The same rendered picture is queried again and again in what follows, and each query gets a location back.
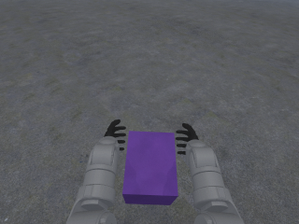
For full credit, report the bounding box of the robot right hand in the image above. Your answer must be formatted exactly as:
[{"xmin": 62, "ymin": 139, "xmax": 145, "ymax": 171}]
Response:
[{"xmin": 176, "ymin": 123, "xmax": 199, "ymax": 155}]

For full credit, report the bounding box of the robot left hand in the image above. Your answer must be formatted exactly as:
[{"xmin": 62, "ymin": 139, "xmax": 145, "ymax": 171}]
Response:
[{"xmin": 104, "ymin": 119, "xmax": 126, "ymax": 151}]

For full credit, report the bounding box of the robot left forearm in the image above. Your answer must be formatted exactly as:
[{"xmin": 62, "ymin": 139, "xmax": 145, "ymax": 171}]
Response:
[{"xmin": 65, "ymin": 136, "xmax": 120, "ymax": 224}]

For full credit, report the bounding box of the robot right upper arm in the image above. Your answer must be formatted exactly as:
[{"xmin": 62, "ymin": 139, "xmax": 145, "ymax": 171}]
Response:
[{"xmin": 193, "ymin": 211, "xmax": 244, "ymax": 224}]

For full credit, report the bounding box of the carton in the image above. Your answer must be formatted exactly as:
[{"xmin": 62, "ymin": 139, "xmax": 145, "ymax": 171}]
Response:
[{"xmin": 122, "ymin": 131, "xmax": 178, "ymax": 205}]

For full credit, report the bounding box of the robot right forearm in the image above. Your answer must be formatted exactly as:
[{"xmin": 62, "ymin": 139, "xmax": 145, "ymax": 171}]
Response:
[{"xmin": 185, "ymin": 139, "xmax": 244, "ymax": 223}]

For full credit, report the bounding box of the robot left upper arm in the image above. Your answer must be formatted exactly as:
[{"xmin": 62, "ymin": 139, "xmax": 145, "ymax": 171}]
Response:
[{"xmin": 66, "ymin": 209, "xmax": 117, "ymax": 224}]

